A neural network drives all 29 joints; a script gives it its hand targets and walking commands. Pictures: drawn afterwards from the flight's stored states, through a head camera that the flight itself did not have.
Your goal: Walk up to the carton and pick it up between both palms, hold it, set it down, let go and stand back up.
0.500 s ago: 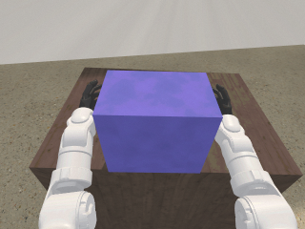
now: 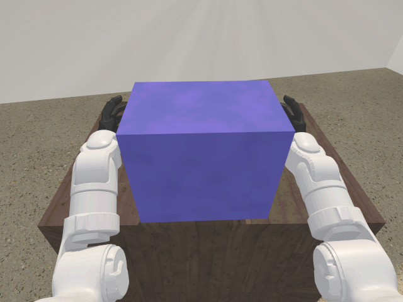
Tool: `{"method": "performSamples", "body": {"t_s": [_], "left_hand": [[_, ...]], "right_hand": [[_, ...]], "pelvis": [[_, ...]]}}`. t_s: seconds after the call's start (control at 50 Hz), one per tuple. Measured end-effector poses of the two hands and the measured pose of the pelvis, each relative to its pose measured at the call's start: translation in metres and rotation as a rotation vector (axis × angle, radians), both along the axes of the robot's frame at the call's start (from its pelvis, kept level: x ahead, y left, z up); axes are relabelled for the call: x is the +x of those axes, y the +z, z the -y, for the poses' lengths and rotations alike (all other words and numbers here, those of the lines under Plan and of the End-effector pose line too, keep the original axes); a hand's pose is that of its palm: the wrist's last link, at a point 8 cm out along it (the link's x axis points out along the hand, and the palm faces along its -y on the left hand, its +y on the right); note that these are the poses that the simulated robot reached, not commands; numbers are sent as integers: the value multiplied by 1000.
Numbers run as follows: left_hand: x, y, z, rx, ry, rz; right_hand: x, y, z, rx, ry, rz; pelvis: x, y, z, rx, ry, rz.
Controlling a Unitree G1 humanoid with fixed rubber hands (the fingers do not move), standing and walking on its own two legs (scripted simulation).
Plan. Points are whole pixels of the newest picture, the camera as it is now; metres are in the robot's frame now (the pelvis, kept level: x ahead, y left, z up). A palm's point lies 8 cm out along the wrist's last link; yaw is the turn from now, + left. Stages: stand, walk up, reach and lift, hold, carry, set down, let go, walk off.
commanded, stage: reach and lift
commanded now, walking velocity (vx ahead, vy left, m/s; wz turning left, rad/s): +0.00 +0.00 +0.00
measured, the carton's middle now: (203, 152) +0.38 +0.00 +0.15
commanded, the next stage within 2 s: hold in 1.10 s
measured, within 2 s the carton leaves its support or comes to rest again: neither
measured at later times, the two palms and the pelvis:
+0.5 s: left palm (107, 119) +0.39 +0.18 +0.23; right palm (296, 116) +0.39 -0.17 +0.23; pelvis +0.01 +0.00 +0.00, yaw +0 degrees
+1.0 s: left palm (104, 111) +0.38 +0.18 +0.25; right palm (301, 107) +0.39 -0.17 +0.25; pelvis +0.01 +0.00 +0.00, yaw +0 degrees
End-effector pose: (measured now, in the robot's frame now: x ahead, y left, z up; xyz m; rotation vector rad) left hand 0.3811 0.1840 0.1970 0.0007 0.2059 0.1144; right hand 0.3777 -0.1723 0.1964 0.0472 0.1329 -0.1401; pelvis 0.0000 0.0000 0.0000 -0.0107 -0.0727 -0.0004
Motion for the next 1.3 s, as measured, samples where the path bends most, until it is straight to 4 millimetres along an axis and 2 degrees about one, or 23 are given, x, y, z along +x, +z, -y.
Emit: {"method": "performSamples", "body": {"t_s": [0.22,0.5,0.78,0.92,1.3], "left_hand": [[1,20,-1,-2,8,-8],[9,29,0,3,-1,-4],[4,36,2,-10,1,-10],[4,48,2,-6,7,-5],[-4,64,-3,-13,14,-3]], "right_hand": [[4,20,-1,4,7,-9],[11,37,0,-5,6,-10],[5,43,2,15,1,-20],[7,53,2,10,8,-17],[3,77,-3,-15,22,-21]], "pelvis": [[-3,0,1,1,0,-19],[8,0,-2,-6,6,-19],[8,-1,-6,-8,-4,-20],[6,-1,-4,-8,-6,-30],[3,-1,1,-9,7,-35]]}}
